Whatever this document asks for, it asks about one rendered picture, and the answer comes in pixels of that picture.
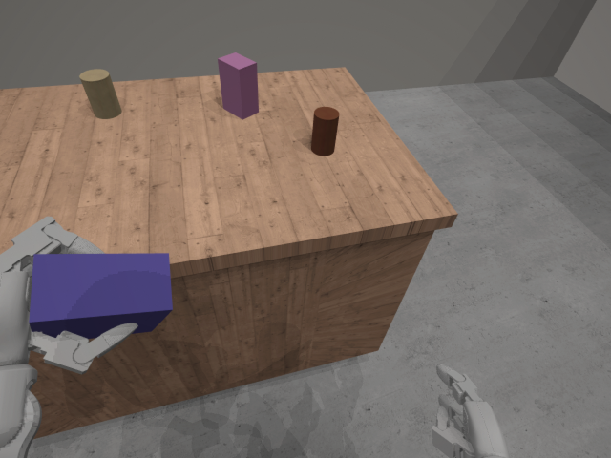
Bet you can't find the robot left forearm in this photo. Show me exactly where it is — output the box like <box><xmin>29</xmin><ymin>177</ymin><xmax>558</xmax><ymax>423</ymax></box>
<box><xmin>0</xmin><ymin>364</ymin><xmax>42</xmax><ymax>458</ymax></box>

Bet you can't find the sponge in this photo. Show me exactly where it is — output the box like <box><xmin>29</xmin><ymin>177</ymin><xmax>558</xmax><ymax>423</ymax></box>
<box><xmin>29</xmin><ymin>253</ymin><xmax>173</xmax><ymax>339</ymax></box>

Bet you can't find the left robot hand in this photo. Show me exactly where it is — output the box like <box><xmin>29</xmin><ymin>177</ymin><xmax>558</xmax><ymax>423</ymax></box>
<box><xmin>0</xmin><ymin>217</ymin><xmax>138</xmax><ymax>375</ymax></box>

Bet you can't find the table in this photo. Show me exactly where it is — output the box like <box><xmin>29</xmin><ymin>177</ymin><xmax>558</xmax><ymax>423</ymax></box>
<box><xmin>0</xmin><ymin>67</ymin><xmax>458</xmax><ymax>439</ymax></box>

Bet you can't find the right robot hand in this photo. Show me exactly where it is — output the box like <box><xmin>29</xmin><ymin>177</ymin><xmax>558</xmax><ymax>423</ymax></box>
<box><xmin>432</xmin><ymin>364</ymin><xmax>509</xmax><ymax>458</ymax></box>

